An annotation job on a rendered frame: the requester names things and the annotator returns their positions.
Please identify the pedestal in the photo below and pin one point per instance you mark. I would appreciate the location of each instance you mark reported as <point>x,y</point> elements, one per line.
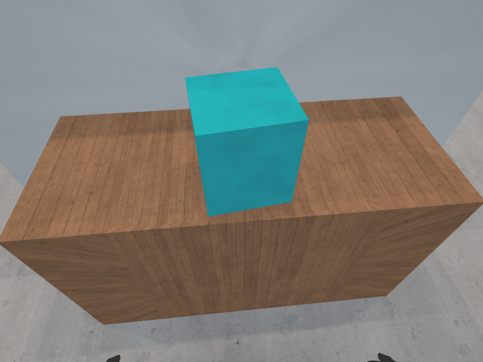
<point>114,214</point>

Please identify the carton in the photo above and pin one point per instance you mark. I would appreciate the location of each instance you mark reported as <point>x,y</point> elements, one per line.
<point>249,133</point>

